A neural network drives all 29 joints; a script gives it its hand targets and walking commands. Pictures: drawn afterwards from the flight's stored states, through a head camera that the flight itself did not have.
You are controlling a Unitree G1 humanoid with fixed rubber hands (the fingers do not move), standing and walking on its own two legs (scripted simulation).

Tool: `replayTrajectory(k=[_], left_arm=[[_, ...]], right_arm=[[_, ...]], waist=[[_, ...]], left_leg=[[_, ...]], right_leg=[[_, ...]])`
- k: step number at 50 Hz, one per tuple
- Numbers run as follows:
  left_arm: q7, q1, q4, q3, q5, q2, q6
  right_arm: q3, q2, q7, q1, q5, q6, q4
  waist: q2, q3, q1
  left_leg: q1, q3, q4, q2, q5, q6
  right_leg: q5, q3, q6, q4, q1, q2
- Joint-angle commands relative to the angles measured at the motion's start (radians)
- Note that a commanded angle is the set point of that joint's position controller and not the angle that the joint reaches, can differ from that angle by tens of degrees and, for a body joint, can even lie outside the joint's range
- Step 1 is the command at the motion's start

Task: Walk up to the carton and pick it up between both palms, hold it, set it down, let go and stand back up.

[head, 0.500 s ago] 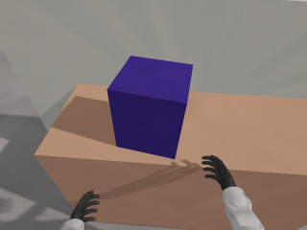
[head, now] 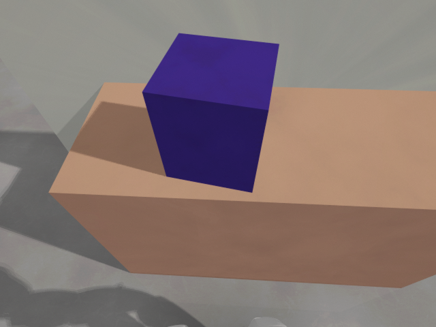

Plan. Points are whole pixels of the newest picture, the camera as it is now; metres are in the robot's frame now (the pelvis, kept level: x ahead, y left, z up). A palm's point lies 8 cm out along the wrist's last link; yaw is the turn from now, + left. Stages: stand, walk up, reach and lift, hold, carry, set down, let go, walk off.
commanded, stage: stand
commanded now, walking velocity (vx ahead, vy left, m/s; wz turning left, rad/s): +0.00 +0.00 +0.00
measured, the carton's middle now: (217, 116) +0.52 +0.00 +0.07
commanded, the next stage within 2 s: none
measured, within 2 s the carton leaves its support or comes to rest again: neither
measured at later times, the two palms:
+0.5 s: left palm (97, 315) +0.16 +0.24 -0.10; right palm (365, 319) +0.14 -0.27 -0.10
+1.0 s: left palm (106, 324) +0.14 +0.22 -0.09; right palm (377, 317) +0.14 -0.30 -0.11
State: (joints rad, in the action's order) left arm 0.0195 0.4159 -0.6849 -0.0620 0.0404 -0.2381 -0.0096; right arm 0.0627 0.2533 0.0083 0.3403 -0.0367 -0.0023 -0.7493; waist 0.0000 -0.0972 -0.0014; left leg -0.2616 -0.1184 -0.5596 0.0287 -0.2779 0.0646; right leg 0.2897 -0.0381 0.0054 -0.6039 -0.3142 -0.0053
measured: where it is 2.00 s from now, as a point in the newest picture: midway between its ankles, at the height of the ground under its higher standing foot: outside the picture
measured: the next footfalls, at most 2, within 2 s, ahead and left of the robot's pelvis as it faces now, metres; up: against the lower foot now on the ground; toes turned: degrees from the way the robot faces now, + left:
none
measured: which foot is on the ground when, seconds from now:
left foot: down 0.00-1.00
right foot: down 0.00-1.00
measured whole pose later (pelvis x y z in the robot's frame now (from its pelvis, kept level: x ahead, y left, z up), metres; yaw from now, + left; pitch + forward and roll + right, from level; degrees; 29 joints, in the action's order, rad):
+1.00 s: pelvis +0.05 -0.04 +0.01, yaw +3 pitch +0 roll +1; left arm 0.00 0.27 -0.68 0.00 0.01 -0.27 -0.02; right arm 0.00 0.27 0.00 0.28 -0.01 0.00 -0.75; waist 0.00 -0.04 0.01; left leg -0.19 -0.04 -0.49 -0.02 -0.29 -0.01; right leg 0.29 0.04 0.07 -0.50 -0.22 -0.05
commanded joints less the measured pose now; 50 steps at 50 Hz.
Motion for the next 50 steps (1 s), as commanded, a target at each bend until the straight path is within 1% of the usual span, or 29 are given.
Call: replayTrajectory(k=[1,2,3,4,5,6,7,8,9,10,13,15,17,18,22,26,29,31,32,35,39,41,42,45,48,50], left_arm=[[-0.032,-0.034,0.089,-0.041,-0.023,-0.225,-0.038],[-0.032,-0.053,0.091,-0.034,-0.025,-0.211,-0.033],[-0.033,-0.062,0.101,-0.019,-0.030,-0.178,-0.036],[-0.035,-0.062,0.108,-0.009,-0.030,-0.143,-0.041],[-0.035,-0.046,0.107,-0.002,-0.028,-0.129,-0.046],[-0.033,-0.025,0.100,0.002,-0.027,-0.126,-0.050],[-0.029,-0.010,0.093,0.004,-0.026,-0.126,-0.051],[-0.027,-0.012,0.094,0.004,-0.024,-0.124,-0.050],[-0.027,-0.020,0.100,0.006,-0.024,-0.128,-0.051],[-0.028,-0.031,0.105,0.007,-0.025,-0.129,-0.053],[-0.030,-0.050,0.108,0.012,-0.027,-0.134,-0.054],[-0.032,-0.065,0.112,0.015,-0.028,-0.133,-0.053],[-0.034,-0.075,0.114,0.017,-0.028,-0.139,-0.052],[-0.034,-0.079,0.112,0.018,-0.028,-0.137,-0.051],[-0.035,-0.097,0.109,0.022,-0.030,-0.142,-0.045],[-0.035,-0.111,0.107,0.024,-0.033,-0.149,-0.038],[-0.034,-0.114,0.104,0.024,-0.033,-0.152,-0.034],[-0.033,-0.122,0.103,0.023,-0.034,-0.156,-0.032],[-0.033,-0.124,0.102,0.023,-0.033,-0.158,-0.031],[-0.032,-0.129,0.098,0.022,-0.033,-0.163,-0.030],[-0.030,-0.140,0.095,0.020,-0.033,-0.166,-0.028],[-0.030,-0.142,0.091,0.020,-0.034,-0.172,-0.027],[-0.030,-0.143,0.088,0.020,-0.034,-0.171,-0.027],[-0.028,-0.143,0.081,0.020,-0.034,-0.169,-0.027],[-0.028,-0.136,0.072,0.019,-0.033,-0.172,-0.029],[-0.028,-0.136,0.065,0.018,-0.033,-0.174,-0.028]], right_arm=[[0.017,0.080,0.002,0.053,0.006,-0.006,0.075],[0.016,0.085,0.005,0.079,-0.004,-0.008,0.073],[0.016,0.100,0.007,0.091,0.000,-0.018,0.068],[0.016,0.116,0.009,0.082,0.007,-0.028,0.056],[0.015,0.128,0.009,0.068,0.009,-0.038,0.053],[0.012,0.135,0.005,0.047,0.008,-0.045,0.057],[0.010,0.136,0.001,0.029,0.007,-0.048,0.063],[0.006,0.136,0.000,0.016,0.012,-0.048,0.064],[0.000,0.130,0.000,0.010,0.017,-0.048,0.065],[-0.005,0.124,0.000,0.010,0.021,-0.048,0.065],[-0.012,0.124,-0.001,0.027,0.025,-0.046,0.064],[-0.014,0.127,-0.002,0.027,0.026,-0.045,0.067],[-0.015,0.131,-0.002,0.028,0.026,-0.043,0.070],[-0.015,0.133,-0.003,0.028,0.025,-0.041,0.072],[-0.015,0.143,-0.004,0.017,0.027,-0.032,0.079],[-0.016,0.149,-0.004,0.000,0.026,-0.024,0.086],[-0.018,0.148,-0.005,-0.013,0.026,-0.019,0.088],[-0.021,0.148,-0.004,-0.018,0.027,-0.017,0.089],[-0.021,0.147,-0.004,-0.021,0.027,-0.017,0.088],[-0.025,0.144,-0.004,-0.037,0.026,-0.015,0.087],[-0.028,0.144,-0.004,-0.042,0.027,-0.014,0.079],[-0.030,0.137,-0.005,-0.045,0.028,-0.013,0.075],[-0.032,0.138,-0.006,-0.043,0.028,-0.013,0.073],[-0.032,0.139,-0.007,-0.041,0.028,-0.015,0.064],[-0.035,0.137,-0.010,-0.039,0.027,-0.017,0.053],[-0.037,0.136,-0.011,-0.028,0.028,-0.019,0.043]], waist=[[-0.152,0.009,0.031],[-0.154,-0.018,0.047],[-0.125,-0.015,0.047],[-0.077,-0.006,0.035],[-0.037,0.025,0.019],[-0.014,0.057,0.004],[-0.011,0.074,-0.007],[-0.005,0.073,-0.015],[-0.001,0.075,-0.015],[0.015,0.076,-0.012],[0.037,0.109,0.000],[0.035,0.125,0.001],[0.022,0.150,0.006],[0.027,0.160,0.006],[0.011,0.173,0.011],[-0.010,0.169,0.013],[-0.009,0.163,0.014],[-0.016,0.156,0.016],[-0.010,0.159,0.015],[-0.013,0.156,0.012],[-0.016,0.146,0.013],[-0.024,0.127,0.013],[-0.018,0.127,0.012],[-0.016,0.110,0.013],[-0.022,0.101,0.009],[-0.010,0.100,0.011]], left_leg=[[0.028,0.106,0.047,-0.060,-0.206,-0.031],[0.104,0.114,0.055,-0.075,-0.166,-0.021],[0.126,0.142,0.097,-0.102,-0.114,-0.016],[0.104,0.173,0.123,-0.122,-0.074,-0.013],[0.085,0.197,0.146,-0.142,-0.045,-0.011],[0.067,0.226,0.168,-0.163,-0.032,-0.010],[0.040,0.242,0.185,-0.176,-0.041,-0.010],[0.006,0.230,0.188,-0.172,-0.037,-0.011],[-0.002,0.212,0.181,-0.162,-0.006,-0.016],[0.015,0.196,0.168,-0.156,0.050,-0.018],[0.068,0.189,0.140,-0.161,0.200,-0.017],[0.091,0.186,0.122,-0.164,0.272,-0.015],[0.117,0.183,0.105,-0.167,0.352,-0.014],[0.129,0.181,0.097,-0.168,0.383,-0.014],[0.144,0.175,0.077,-0.169,0.443,-0.010],[0.148,0.173,0.070,-0.166,0.454,-0.009],[0.146,0.170,0.069,-0.162,0.438,-0.009],[0.137,0.170,0.074,-0.159,0.401,-0.010],[0.135,0.170,0.074,-0.157,0.383,-0.011],[0.135,0.170,0.078,-0.151,0.342,-0.013],[0.122,0.168,0.087,-0.144,0.269,-0.017],[0.116,0.169,0.094,-0.139,0.216,-0.021],[0.115,0.170,0.100,-0.138,0.201,-0.023],[0.107,0.170,0.112,-0.135,0.161,-0.029],[0.102,0.172,0.116,-0.133,0.139,-0.033],[0.096,0.171,0.125,-0.132,0.117,-0.037]], right_leg=[[0.373,-0.287,0.081,0.307,-0.145,0.194],[0.427,-0.258,0.071,0.335,-0.239,0.180],[0.356,-0.203,0.050,0.319,-0.230,0.141],[0.225,-0.155,0.036,0.274,-0.173,0.103],[0.108,-0.124,0.032,0.221,-0.106,0.089],[0.022,-0.104,0.029,0.175,-0.053,0.081],[-0.020,-0.091,0.028,0.155,-0.012,0.076],[-0.055,-0.090,0.032,0.152,0.027,0.075],[-0.091,-0.095,0.036,0.149,0.039,0.084],[-0.132,-0.099,0.039,0.140,0.033,0.089],[-0.205,-0.087,0.043,0.118,0.025,0.090],[-0.246,-0.080,0.044,0.109,0.034,0.090],[-0.299,-0.075,0.046,0.093,0.042,0.093],[-0.321,-0.071,0.048,0.088,0.047,0.094],[-0.382,-0.064,0.050,0.074,0.059,0.099],[-0.426,-0.064,0.052,0.072,0.065,0.104],[-0.443,-0.067,0.052,0.081,0.073,0.108],[-0.431,-0.069,0.055,0.091,0.077,0.110],[-0.428,-0.073,0.056,0.096,0.082,0.113],[-0.421,-0.078,0.057,0.115,0.089,0.117],[-0.392,-0.085,0.061,0.143,0.099,0.121],[-0.354,-0.090,0.064,0.165,0.087,0.124],[-0.339,-0.091,0.064,0.173,0.087,0.124],[-0.292,-0.093,0.062,0.199,0.085,0.122],[-0.277,-0.098,0.063,0.220,0.088,0.127],[-0.245,-0.101,0.065,0.233,0.090,0.127]])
